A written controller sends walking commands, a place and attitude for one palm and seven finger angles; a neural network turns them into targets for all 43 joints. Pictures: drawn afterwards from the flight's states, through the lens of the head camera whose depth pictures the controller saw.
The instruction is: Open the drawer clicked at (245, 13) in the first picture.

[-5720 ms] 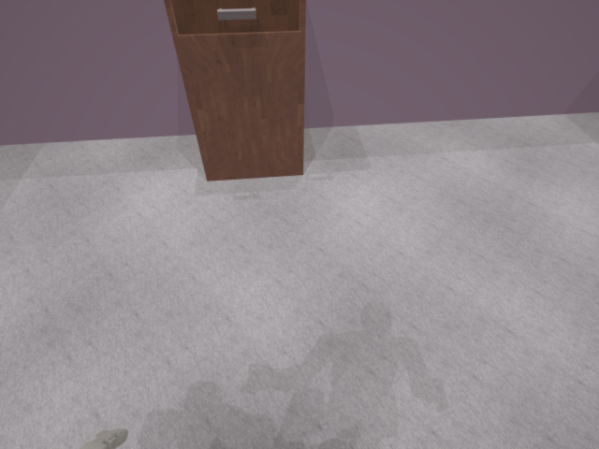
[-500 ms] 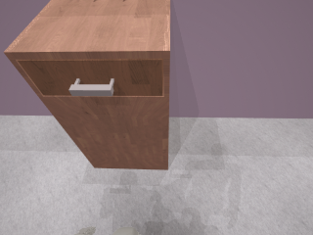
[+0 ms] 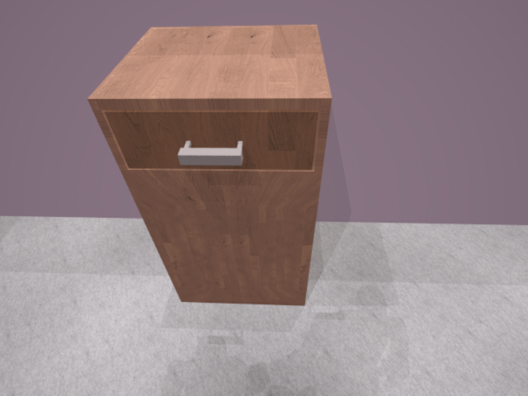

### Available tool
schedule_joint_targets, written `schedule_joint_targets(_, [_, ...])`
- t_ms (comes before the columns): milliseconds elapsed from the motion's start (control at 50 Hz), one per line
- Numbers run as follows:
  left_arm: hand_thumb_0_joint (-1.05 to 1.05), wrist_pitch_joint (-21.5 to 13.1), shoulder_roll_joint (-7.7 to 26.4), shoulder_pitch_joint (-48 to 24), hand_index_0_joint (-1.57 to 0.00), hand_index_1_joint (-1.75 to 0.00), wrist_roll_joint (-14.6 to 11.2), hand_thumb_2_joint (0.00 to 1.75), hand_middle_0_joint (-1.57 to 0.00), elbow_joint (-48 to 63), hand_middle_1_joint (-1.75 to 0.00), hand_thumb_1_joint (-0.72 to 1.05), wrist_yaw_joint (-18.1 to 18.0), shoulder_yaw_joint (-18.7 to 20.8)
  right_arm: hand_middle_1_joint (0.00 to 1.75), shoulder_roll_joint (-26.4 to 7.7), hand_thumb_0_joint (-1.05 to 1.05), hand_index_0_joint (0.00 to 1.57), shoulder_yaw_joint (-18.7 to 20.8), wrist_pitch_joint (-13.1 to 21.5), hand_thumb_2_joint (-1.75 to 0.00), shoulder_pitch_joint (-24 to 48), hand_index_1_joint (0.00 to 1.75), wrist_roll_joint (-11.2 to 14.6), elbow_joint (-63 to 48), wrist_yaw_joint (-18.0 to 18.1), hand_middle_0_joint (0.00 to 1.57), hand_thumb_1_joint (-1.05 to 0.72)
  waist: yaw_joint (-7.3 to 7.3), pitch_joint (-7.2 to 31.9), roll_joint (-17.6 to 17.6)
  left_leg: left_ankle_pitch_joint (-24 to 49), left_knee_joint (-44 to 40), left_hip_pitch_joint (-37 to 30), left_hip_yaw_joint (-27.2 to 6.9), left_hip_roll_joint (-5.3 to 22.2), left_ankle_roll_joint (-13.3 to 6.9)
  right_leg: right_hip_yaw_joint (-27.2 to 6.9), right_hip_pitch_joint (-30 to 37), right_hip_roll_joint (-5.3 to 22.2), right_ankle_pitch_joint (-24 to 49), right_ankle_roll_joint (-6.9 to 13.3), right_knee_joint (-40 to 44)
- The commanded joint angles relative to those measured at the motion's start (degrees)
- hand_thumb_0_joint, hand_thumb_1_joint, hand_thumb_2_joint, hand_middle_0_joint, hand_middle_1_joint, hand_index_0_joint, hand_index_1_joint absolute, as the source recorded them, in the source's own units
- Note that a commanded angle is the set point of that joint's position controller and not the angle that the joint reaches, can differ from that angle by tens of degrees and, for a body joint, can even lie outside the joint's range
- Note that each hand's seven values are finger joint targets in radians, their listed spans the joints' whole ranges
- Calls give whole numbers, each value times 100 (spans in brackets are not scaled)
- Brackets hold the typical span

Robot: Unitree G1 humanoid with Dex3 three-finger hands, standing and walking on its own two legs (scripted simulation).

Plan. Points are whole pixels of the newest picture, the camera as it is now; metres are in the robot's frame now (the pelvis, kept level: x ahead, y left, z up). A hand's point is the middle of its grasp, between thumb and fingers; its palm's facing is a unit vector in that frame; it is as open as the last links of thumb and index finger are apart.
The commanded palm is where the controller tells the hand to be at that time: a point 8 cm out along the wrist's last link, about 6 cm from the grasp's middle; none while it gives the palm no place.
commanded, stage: come to a stop and stand still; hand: left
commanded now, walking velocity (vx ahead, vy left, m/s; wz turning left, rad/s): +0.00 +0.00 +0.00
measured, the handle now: (212, 150) +0.60 +0.17 +0.05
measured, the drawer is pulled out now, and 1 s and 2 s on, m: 0.00 0.00 0.00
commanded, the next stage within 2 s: look again from close up in 0.30 s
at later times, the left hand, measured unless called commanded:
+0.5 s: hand out of the picture -0.03 +0.16 -0.16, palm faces +0.06 -0.98 -0.18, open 7.4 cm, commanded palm none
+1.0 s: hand out of the picture -0.01 +0.11 -0.16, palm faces +0.07 -0.98 -0.16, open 7.3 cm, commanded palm none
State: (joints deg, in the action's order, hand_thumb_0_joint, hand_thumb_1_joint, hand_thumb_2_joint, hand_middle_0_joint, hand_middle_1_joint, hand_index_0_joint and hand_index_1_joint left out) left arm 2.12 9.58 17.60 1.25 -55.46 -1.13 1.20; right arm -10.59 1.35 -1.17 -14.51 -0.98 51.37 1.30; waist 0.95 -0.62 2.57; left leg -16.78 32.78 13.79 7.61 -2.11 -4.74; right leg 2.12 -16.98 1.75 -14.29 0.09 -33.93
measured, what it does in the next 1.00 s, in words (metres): stands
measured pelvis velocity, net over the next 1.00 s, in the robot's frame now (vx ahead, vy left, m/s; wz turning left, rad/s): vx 0.01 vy -0.05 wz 0.03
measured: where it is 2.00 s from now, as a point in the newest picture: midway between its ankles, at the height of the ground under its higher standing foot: outside the picture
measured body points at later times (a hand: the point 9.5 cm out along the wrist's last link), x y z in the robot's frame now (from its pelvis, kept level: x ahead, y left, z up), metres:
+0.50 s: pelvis -0.02 -0.01 +0.01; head -0.02 -0.02 +0.46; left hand -0.03 +0.21 -0.14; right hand -0.03 -0.23 -0.15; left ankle +0.02 +0.07 -0.73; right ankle +0.05 -0.12 -0.73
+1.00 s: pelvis +0.01 -0.05 +0.01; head +0.01 -0.05 +0.46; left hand -0.01 +0.16 -0.15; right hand -0.01 -0.25 -0.15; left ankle +0.02 +0.06 -0.73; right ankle +0.05 -0.12 -0.73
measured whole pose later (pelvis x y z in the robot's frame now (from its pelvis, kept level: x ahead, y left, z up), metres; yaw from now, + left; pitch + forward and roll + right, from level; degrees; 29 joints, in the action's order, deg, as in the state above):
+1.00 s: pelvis +0.01 -0.05 +0.01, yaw +2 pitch -1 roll +1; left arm -0.8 6.7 19.1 0.7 -63.0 -1.7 -0.2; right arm -6.9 -1.0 1.0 -19.7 -0.8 63.3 1.8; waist -0.2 -0.2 0.0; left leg -11.7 23.9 11.2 4.2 0.3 -0.8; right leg 5.0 -13.2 -1.5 -10.0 3.8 -23.9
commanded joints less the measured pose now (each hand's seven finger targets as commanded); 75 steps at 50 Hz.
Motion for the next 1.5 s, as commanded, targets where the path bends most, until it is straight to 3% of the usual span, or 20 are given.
schedule_joint_targets(0, [0,-261,601,-101,-20,-30,-12,90,-20,412,-30,90,-51,50,30,-600,0,20,77,152,-90,-483,30,5,-178,-10,20,-90,-308,-60,-1213,-413,-1036,-16,-1079,691,115,-874,-245,440,-461,393,1158])
schedule_joint_targets(20, [0,-254,584,-148,-20,-30,-26,90,-20,433,-30,90,-55,47,30,-613,0,20,71,159,-90,-571,30,-6,-120,-9,20,-90,-338,-72,-1136,-473,-1134,-101,-1128,714,123,-825,-359,431,-656,388,1187])
schedule_joint_targets(60, [0,-209,553,-91,-20,-30,-14,90,-20,425,-30,90,-55,54,30,-657,0,20,61,184,-90,-529,30,-22,-40,-19,20,-90,-276,-206,-358,-913,-1646,159,-1409,899,110,-579,-270,266,-512,306,937])
schedule_joint_targets(120, [0,-178,457,260,-20,-30,13,90,-20,236,-30,90,-45,42,30,-717,0,20,52,202,-90,-325,30,-35,18,-1,20,-90,-71,-285,274,-1447,-2202,671,-1672,1121,83,-265,179,129,-68,239,601])
schedule_joint_targets(260, [0,-196,377,406,-20,-30,27,90,-20,-32,-30,90,-41,15,30,-630,0,20,9,186,-90,-535,30,-22,290,13,20,-90,-48,-464,-137,-1574,-2179,947,-1593,1044,85,-349,404,191,-148,248,840])
schedule_joint_targets(400, [0,-236,284,474,-20,-30,8,90,-20,-201,-30,90,-48,-4,30,-516,0,20,-21,195,-90,-718,30,-26,547,19,20,-90,-87,-451,-120,-1426,-2045,848,-1459,959,113,-461,332,268,-272,252,1034])
schedule_joint_targets(480, [0,-261,252,464,-20,-30,3,90,-20,-260,-30,90,-57,-15,30,-431,0,20,-38,185,-90,-808,30,-26,636,17,20,-90,-134,-571,-377,-1210,-1829,723,-1330,843,137,-640,58,332,-592,266,1274])
schedule_joint_targets(780, [0,-390,179,461,-20,-30,-57,90,-20,-474,-30,90,-80,-62,30,-120,0,20,-163,297,-90,-947,30,13,965,52,20,-90,-169,-305,-392,177,-1402,226,-959,728,251,-793,285,462,-26,308,1596])
schedule_joint_targets(980, [0,-388,198,477,-20,-30,-71,90,-20,-554,-30,90,-93,-69,30,-70,0,20,-189,278,-90,-968,30,16,1112,75,20,-90,-139,-402,-305,346,-1378,161,-876,724,305,-768,452,461,74,315,1727])
schedule_joint_targets(1040, [0,-390,226,553,-20,-30,-54,90,-20,-570,-30,90,-71,-35,30,-93,0,20,-180,277,-90,-1077,30,-20,1152,66,20,-90,-123,-283,-433,-109,-1294,167,-787,654,281,-803,553,452,-596,351,1755])
schedule_joint_targets(1120, [0,-331,342,602,-20,-30,-20,90,-20,-489,-30,90,-34,81,30,-63,0,20,-143,222,-90,-1158,30,-58,1124,31,20,-90,-109,-593,-687,-739,-824,470,-540,433,260,-1194,214,637,-2035,524,2081])
schedule_joint_targets(1180, [0,-317,394,601,-20,-30,-21,90,-20,-418,-30,90,-21,148,30,30,0,20,-142,236,-90,-1293,30,-59,1118,21,20,-90,-149,-753,-643,-668,-605,427,-457,384,234,-1284,-32,748,-2264,670,2133])
schedule_joint_targets(1240, [0,-343,299,616,-20,-30,-29,90,-20,-392,-30,90,30,155,30,-4,0,20,-131,321,-90,-1397,30,-63,1130,30,20,-90,-133,-825,-162,-740,-1009,350,-700,547,160,-970,-112,519,-1817,668,1647])
schedule_joint_targets(1280, [0,-356,160,632,-20,-30,2,90,-20,-348,-30,90,58,142,30,-146,0,20,-82,349,-90,-1447,30,-66,1108,43,20,-90,-124,-1000,243,-1208,-1482,374,-1174,902,29,-565,-310,226,-1489,595,1087])
schedule_joint_targets(1320, [0,-390,19,562,-20,-30,30,90,-20,-277,-30,90,101,119,30,-333,0,20,-18,387,-90,-1524,30,-48,1109,64,20,-90,-149,-1030,744,-1679,-2056,296,-1917,1462,-284,21,-480,-85,-881,484,141])
schedule_joint_targets(1340, [0,-420,-79,497,-20,-30,49,90,-20,-246,-30,90,106,89,30,-378,0,20,-11,409,-90,-1492,30,-29,1062,90,20,-90,-136,-1036,760,-1248,-2118,162,-2115,1642,-429,133,-576,-118,-598,439,-42])
schedule_joint_targets(1360, [0,-436,-117,440,-20,-30,54,90,-20,-258,-30,90,96,65,30,-323,0,20,-32,428,-90,-1454,30,-19,1055,119,20,-90,-117,-961,654,-249,-1987,-48,-2056,1690,-477,139,-602,-99,-444,402,-20])
schedule_joint_targets(1400, [0,-467,-189,733,-20,-30,1,90,-20,-415,-30,90,51,46,30,-211,0,20,-106,467,-90,-1262,30,3,1023,174,20,-90,60,-555,177,1973,-1241,-107,-1343,1416,-318,-23,207,68,352,336,543])
schedule_joint_targets(1440, [0,-522,17,1128,-20,-30,-42,90,-20,-623,-30,90,-31,47,30,-46,0,20,-144,506,-90,-1158,30,39,986,196,20,-90,90,-90,-583,2357,-508,158,-667,811,140,-677,1213,562,2948,385,728])
schedule_joint_targets(1480, [0,-546,210,1072,-20,-30,-107,90,-20,-686,-30,90,-129,39,30,44,0,20,-154,435,-90,-1229,30,74,1037,223,20,-90,-41,271,-1093,1731,-608,205,-492,653,414,-749,1837,907,5685,323,626])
